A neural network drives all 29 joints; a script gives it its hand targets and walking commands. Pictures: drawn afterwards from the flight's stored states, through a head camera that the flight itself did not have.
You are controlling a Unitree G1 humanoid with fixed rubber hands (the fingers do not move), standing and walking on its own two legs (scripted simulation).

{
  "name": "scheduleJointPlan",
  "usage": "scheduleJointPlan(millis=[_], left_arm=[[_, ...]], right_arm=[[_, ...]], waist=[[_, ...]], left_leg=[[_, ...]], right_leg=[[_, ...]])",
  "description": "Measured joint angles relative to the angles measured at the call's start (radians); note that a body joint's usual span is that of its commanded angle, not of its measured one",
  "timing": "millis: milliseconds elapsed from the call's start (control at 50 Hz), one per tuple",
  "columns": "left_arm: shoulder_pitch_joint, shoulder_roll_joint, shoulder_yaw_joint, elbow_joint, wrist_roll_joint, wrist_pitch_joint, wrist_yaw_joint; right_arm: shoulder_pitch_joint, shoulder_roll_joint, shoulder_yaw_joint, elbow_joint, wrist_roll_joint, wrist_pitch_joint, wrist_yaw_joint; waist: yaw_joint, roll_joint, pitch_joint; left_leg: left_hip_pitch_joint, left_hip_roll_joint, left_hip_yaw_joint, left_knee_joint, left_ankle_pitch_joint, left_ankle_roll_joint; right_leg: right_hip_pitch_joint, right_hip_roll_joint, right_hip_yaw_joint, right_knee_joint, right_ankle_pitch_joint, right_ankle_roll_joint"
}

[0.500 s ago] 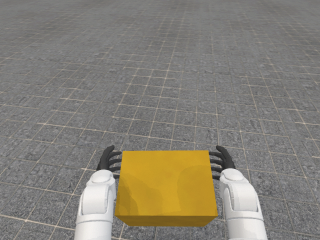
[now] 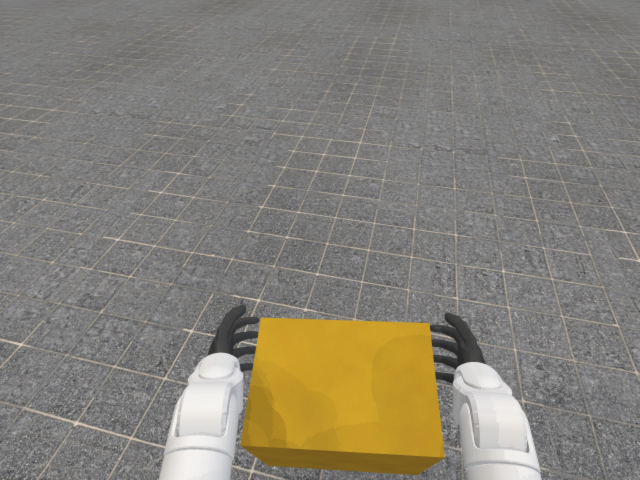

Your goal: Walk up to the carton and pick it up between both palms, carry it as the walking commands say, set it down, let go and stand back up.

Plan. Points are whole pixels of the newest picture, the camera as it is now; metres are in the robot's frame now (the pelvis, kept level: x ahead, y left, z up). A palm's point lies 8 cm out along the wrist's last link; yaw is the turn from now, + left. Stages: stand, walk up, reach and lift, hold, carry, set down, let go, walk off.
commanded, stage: hold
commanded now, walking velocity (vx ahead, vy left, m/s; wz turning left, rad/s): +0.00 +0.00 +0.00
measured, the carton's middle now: (342, 399) +0.27 -0.04 -0.07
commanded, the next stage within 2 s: set down in 0.38 s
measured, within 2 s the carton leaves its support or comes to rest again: neither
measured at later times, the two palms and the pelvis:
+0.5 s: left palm (233, 354) +0.29 +0.10 +0.06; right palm (486, 348) +0.27 -0.21 +0.05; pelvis -0.01 -0.03 +0.00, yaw +6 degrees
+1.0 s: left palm (248, 380) +0.30 +0.10 -0.04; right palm (469, 376) +0.27 -0.22 -0.03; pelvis -0.02 -0.03 -0.01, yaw +5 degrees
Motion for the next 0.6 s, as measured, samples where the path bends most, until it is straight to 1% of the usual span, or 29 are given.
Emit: scheduleJointPlan(millis=[40,60,100,140,260,380,440,480,520,600], left_arm=[[0.008,0.002,-0.015,0.014,-0.009,-0.012,-0.008],[0.001,0.001,-0.011,0.030,-0.006,-0.014,-0.014],[-0.024,-0.003,0.014,0.070,0.006,-0.014,-0.025],[-0.051,-0.009,0.041,0.107,0.019,-0.011,-0.033],[-0.114,-0.024,0.113,0.180,0.064,-0.001,-0.055],[-0.155,-0.011,0.148,0.221,0.084,0.000,-0.084],[-0.147,0.005,0.152,0.207,0.074,0.012,-0.107],[-0.149,0.003,0.157,0.212,0.078,0.008,-0.120],[-0.152,-0.008,0.163,0.220,0.090,-0.004,-0.124],[-0.162,-0.031,0.184,0.249,0.113,-0.044,-0.117]], right_arm=[[0.019,-0.001,-0.013,-0.020,0.003,0.004,0.006],[0.015,0.000,-0.022,-0.016,0.001,0.009,0.012],[-0.019,0.002,-0.042,0.017,-0.009,0.020,0.022],[-0.064,0.006,-0.067,0.061,-0.025,0.029,0.027],[-0.160,0.024,-0.123,0.161,-0.072,0.034,0.020],[-0.198,0.035,-0.138,0.210,-0.090,0.025,0.008],[-0.202,0.036,-0.137,0.221,-0.080,0.025,0.012],[-0.196,0.034,-0.142,0.219,-0.075,0.024,0.017],[-0.186,0.031,-0.149,0.212,-0.069,0.017,0.019],[-0.180,0.029,-0.170,0.223,-0.068,-0.017,0.024]], waist=[[-0.026,-0.006,-0.011],[-0.030,-0.013,-0.015],[-0.027,-0.025,-0.018],[-0.024,-0.025,-0.019],[-0.013,-0.016,-0.036],[-0.001,-0.008,-0.038],[-0.038,-0.006,-0.032],[-0.054,-0.005,-0.023],[-0.060,-0.004,-0.010],[-0.055,-0.005,0.018]], left_leg=[[0.024,-0.016,-0.047,-0.028,0.022,-0.002],[0.036,-0.022,-0.059,-0.036,0.028,-0.003],[0.057,-0.030,-0.067,-0.036,0.029,-0.004],[0.071,-0.026,-0.069,-0.031,0.024,-0.008],[0.092,-0.012,-0.073,-0.019,0.019,-0.023],[0.092,-0.001,-0.091,-0.012,0.020,-0.034],[0.094,0.001,-0.114,-0.024,0.030,-0.039],[0.093,0.002,-0.120,-0.030,0.036,-0.041],[0.088,0.004,-0.119,-0.031,0.039,-0.042],[0.061,0.007,-0.108,-0.014,0.034,-0.043]], right_leg=[[0.034,-0.001,0.034,-0.021,0.003,0.001],[0.051,-0.004,0.045,-0.028,-0.003,0.000],[0.076,-0.007,0.056,-0.032,-0.021,0.015],[0.088,-0.002,0.058,-0.023,-0.020,0.026],[0.105,0.015,0.056,-0.006,-0.024,0.013],[0.115,0.025,0.041,-0.012,-0.019,0.003],[0.133,0.024,0.019,-0.043,-0.005,-0.001],[0.137,0.025,0.013,-0.056,0.003,-0.003],[0.132,0.027,0.014,-0.059,0.008,-0.004],[0.097,0.033,0.025,-0.035,0.005,-0.005]])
